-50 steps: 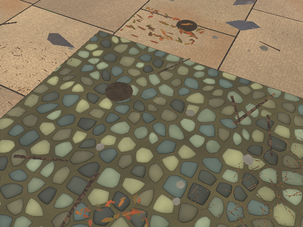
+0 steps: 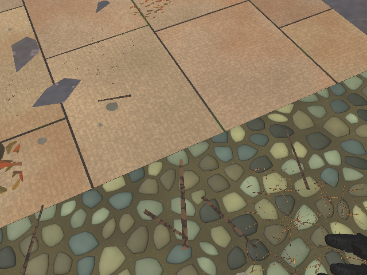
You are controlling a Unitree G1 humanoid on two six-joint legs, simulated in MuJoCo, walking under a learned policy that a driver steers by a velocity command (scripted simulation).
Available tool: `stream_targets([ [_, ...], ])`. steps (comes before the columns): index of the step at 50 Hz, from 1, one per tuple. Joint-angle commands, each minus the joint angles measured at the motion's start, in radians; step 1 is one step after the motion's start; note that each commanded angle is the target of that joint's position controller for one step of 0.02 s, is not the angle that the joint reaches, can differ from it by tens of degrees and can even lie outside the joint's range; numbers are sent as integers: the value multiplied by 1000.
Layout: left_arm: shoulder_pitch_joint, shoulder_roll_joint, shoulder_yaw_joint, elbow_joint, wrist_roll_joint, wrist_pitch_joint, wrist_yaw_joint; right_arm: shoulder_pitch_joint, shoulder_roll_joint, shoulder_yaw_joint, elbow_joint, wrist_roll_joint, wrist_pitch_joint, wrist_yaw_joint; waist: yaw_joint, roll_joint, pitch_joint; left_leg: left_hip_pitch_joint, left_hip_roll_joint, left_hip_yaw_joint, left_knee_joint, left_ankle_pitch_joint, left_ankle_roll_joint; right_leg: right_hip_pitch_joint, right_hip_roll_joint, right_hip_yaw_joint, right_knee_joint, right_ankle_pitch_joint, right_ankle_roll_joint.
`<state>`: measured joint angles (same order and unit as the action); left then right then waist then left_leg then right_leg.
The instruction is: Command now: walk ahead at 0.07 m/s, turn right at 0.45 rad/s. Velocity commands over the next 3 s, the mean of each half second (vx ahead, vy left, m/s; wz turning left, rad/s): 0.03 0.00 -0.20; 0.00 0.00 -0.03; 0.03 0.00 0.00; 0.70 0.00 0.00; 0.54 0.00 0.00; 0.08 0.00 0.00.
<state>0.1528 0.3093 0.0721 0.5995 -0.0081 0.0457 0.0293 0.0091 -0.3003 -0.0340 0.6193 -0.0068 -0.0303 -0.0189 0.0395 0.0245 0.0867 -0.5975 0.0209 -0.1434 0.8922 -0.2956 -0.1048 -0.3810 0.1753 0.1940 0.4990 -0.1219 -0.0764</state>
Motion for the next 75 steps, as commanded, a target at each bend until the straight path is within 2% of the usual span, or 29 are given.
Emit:
stream_targets([
  [1,-26,123,32,-71,6,-2,5,67,-67,-24,-43,3,8,1,-25,-134,-250,216,-25,71,-72,54,5,56,-236,194,-64,244,-143],
  [3,-24,107,24,-67,6,-3,-3,56,-68,-27,-52,3,0,7,-18,-166,-223,243,-24,72,-178,53,30,78,-249,236,-37,169,-132],
  [5,-27,73,11,-60,0,-5,-6,96,-56,-32,-41,-4,-14,18,-52,-172,-196,365,-13,83,-424,212,73,66,-216,241,10,55,-77],
  [6,35,25,-1,-48,12,-11,-6,89,-92,-37,-54,-28,-18,17,-24,-69,-191,434,112,-37,-486,379,116,23,-151,182,118,-134,-9],
  [7,143,40,4,-31,17,-16,-5,64,-150,-47,-75,-48,-10,13,36,164,-170,468,289,-216,-498,594,245,-76,-13,50,304,-477,63],
  [8,82,109,26,-51,12,-25,-1,105,-144,-52,-49,-54,-13,13,-4,261,-163,383,386,-395,-573,505,378,-126,-44,7,455,-539,111],
  [9,27,163,45,-44,-1,-23,5,105,-128,-51,-49,-40,-14,11,-32,169,-141,371,347,-369,-571,392,380,-140,-76,14,576,-488,132],
  [10,15,151,49,-29,-4,-12,9,92,-117,-51,-44,-22,-9,6,-30,111,-132,372,294,-293,-557,325,342,-156,-81,3,636,-437,146],
  [11,26,126,46,-13,1,3,13,80,-98,-44,-46,-7,-6,3,-27,90,-129,373,259,-236,-550,300,313,-154,-90,-3,674,-411,160],
  [12,39,91,37,-5,2,11,12,64,-85,-38,-41,-1,-1,0,-17,88,-128,362,234,-192,-550,298,300,-134,-101,-16,675,-383,168],
  [14,32,27,14,-1,-1,9,6,52,-55,-29,-32,-5,11,2,-15,114,-132,361,154,-83,-552,287,266,-72,-131,-98,508,-345,175],
  [16,-11,-14,-4,-5,0,-2,0,98,-58,-34,-11,-3,23,2,-55,164,-158,411,134,-57,-536,295,273,-1,-160,-138,305,-353,176],
  [18,-4,7,1,10,-8,-8,-4,152,-78,-41,11,2,30,1,-74,189,-179,457,155,-90,-516,292,295,56,-161,-153,149,-308,168],
  [20,52,14,4,47,-4,-12,-8,156,-71,-36,21,15,31,2,-41,166,-173,421,148,-89,-492,286,274,172,-152,-174,-91,-114,135],
  [21,53,36,5,49,8,-14,-8,189,-64,-33,33,16,23,4,-48,136,-176,377,141,-86,-488,270,236,242,-176,-135,-126,-38,107],
  [22,57,81,11,39,20,-15,-4,194,-53,-27,29,2,8,11,-59,55,-195,317,117,-48,-449,232,189,311,-252,-63,-95,95,71],
  [23,44,109,20,73,26,-16,-6,212,-22,-21,20,-10,-5,18,-112,-145,-200,333,26,71,-438,109,135,232,-270,-35,-41,28,15],
  [24,17,35,5,57,23,-22,-13,156,-34,-20,23,-27,-10,21,-74,-130,-179,381,6,97,-411,86,95,163,-262,-32,-69,-74,-2],
  [25,15,6,-6,64,31,-27,-14,129,-34,-23,24,-25,-10,23,-69,-110,-154,390,3,99,-412,97,88,131,-256,-34,-83,-136,13],
  [27,22,26,-2,74,26,-39,-11,126,-29,-24,31,-17,1,17,-60,-84,-103,377,5,96,-405,133,98,100,-237,-50,-77,-141,41],
  [32,59,9,-11,101,19,-50,0,151,-17,-26,57,-9,6,7,-59,-70,-73,378,6,93,-404,146,102,77,-224,-58,-65,-127,50],
  [41,76,-9,-16,148,15,-59,2,168,-17,-33,110,-3,12,-7,-55,-33,-91,401,11,92,-395,205,93,100,-207,-74,-48,-61,50],
  [56,105,-18,-15,281,9,-64,7,194,-15,-40,234,4,27,-28,-53,-31,-78,428,11,99,-406,240,93,123,-190,-99,-66,-4,56],
  [71,140,-25,-22,398,8,-61,12,213,-6,-34,357,7,34,-35,-49,-27,-52,436,4,109,-435,223,95,131,-181,-118,-98,-18,59],
  [72,182,-21,-19,420,2,-58,14,244,6,-32,380,11,36,-35,-42,-46,-96,440,-36,155,-402,-7,101,152,-168,-124,-116,-258,40],
  [73,201,17,-6,420,-10,-54,15,245,-4,-38,383,23,35,-34,-30,-79,-56,366,-66,183,-351,-272,112,127,-188,-77,-145,-575,-1],
  [74,243,50,3,416,-19,-61,14,190,-15,-39,357,28,23,-30,4,-113,15,230,-62,176,-287,-389,120,117,-262,39,-219,-802,-56],
  [75,265,103,17,414,-28,-81,13,105,25,-26,310,43,-3,-19,28,-225,78,123,-60,210,-151,-257,118,132,-401,235,-341,-893,-128],
])
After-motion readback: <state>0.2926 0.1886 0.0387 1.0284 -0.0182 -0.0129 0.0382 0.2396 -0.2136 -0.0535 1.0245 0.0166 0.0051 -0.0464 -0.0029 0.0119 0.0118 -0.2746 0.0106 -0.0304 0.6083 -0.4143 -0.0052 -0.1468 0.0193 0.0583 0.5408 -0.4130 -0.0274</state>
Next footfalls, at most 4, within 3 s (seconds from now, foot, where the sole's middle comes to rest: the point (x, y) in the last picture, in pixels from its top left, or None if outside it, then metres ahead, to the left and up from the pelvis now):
0.12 left None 0.13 0.17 -0.77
0.42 right None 0.05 -0.08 -0.77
2.14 right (219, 224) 0.59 -0.04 -0.77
2.58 left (183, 160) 0.87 0.10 -0.77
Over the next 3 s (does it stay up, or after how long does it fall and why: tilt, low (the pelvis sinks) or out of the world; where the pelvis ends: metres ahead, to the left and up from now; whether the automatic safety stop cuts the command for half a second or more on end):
stays up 0.74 0.00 0.00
